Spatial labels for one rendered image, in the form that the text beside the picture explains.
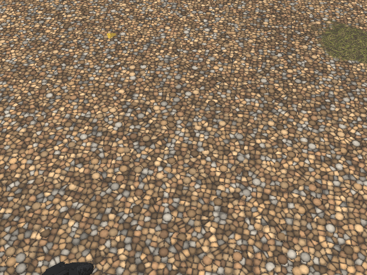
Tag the left robot hand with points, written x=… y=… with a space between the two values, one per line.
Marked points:
x=74 y=268

